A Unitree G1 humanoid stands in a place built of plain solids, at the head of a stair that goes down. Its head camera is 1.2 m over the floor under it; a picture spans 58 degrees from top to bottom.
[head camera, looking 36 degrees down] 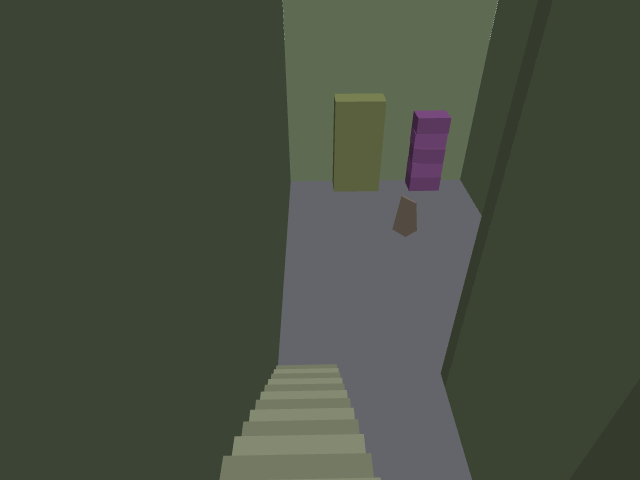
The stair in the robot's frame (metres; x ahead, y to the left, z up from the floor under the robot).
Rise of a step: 0.21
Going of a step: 0.21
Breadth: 0.70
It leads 1 degrees to the left of straight ahead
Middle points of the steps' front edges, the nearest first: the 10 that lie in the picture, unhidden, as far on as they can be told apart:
1.06 0.11 -0.83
1.28 0.11 -1.03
1.49 0.12 -1.24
1.70 0.12 -1.45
1.91 0.13 -1.65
2.13 0.13 -1.86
2.34 0.14 -2.07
2.55 0.14 -2.27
2.76 0.14 -2.48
2.98 0.15 -2.69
